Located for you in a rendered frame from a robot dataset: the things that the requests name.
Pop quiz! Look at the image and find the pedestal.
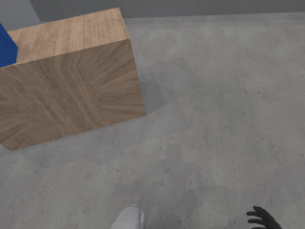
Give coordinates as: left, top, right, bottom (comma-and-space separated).
0, 8, 146, 152

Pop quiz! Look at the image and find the robot left thigh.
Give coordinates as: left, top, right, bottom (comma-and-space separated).
110, 206, 145, 229

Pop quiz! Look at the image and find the carton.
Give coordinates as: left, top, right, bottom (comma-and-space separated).
0, 23, 18, 68

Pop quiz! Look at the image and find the right robot hand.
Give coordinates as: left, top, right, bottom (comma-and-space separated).
246, 206, 282, 229

